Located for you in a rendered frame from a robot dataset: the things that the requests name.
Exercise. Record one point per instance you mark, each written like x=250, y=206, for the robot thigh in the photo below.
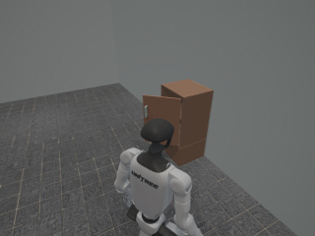
x=132, y=212
x=170, y=229

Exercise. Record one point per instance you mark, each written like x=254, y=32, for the robot right thigh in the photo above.
x=170, y=229

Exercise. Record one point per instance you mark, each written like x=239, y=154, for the handle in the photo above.
x=145, y=111

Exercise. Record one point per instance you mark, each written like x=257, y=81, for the left robot hand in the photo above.
x=127, y=202

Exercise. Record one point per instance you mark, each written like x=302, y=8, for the robot right forearm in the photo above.
x=191, y=228

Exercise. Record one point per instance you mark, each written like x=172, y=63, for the left robot upper arm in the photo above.
x=122, y=183

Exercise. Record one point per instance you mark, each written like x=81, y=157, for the robot left thigh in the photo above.
x=132, y=212

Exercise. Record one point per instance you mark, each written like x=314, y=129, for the right robot upper arm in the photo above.
x=180, y=184

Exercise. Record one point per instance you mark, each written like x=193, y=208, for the robot left forearm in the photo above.
x=126, y=195

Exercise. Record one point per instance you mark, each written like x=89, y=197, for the cupboard door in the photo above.
x=166, y=108

